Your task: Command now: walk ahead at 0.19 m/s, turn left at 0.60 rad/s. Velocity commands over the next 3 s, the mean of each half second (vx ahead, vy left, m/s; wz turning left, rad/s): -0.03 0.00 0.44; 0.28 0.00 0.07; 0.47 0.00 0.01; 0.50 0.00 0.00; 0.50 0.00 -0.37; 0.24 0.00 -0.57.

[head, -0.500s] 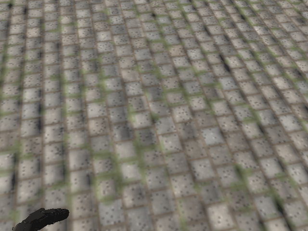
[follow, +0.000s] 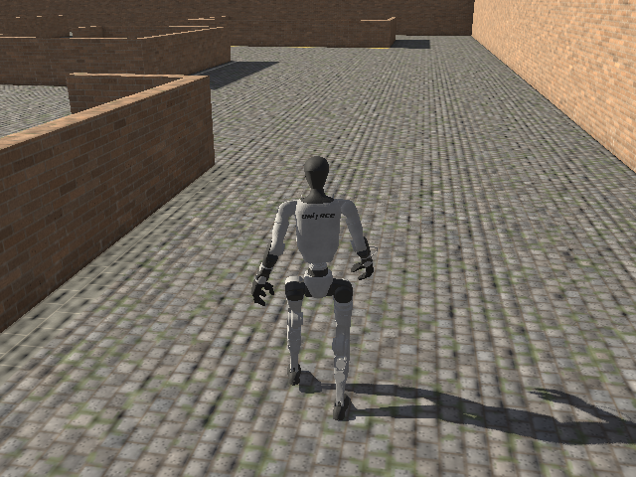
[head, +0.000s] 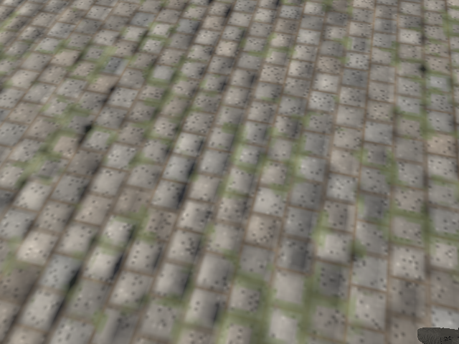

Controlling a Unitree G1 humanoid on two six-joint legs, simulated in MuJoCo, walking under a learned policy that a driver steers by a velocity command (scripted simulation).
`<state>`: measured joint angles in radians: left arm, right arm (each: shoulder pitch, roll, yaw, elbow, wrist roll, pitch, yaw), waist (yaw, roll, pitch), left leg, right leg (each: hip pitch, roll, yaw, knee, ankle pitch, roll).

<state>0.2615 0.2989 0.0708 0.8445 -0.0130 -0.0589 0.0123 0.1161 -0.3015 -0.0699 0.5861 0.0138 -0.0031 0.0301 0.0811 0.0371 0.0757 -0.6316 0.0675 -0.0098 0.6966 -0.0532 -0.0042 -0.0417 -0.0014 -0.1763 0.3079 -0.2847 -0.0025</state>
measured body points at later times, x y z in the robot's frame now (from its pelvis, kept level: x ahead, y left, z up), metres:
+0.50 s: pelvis +0.07 -0.01 -0.01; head +0.11 +0.01 +0.44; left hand +0.12 +0.29 -0.14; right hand +0.30 -0.24 -0.09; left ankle +0.17 +0.11 -0.74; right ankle +0.07 -0.16 -0.69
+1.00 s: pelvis +0.15 -0.02 +0.01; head +0.17 -0.05 +0.46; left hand +0.02 +0.21 -0.12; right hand +0.40 -0.22 -0.10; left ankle +0.25 +0.18 -0.69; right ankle +0.04 -0.15 -0.74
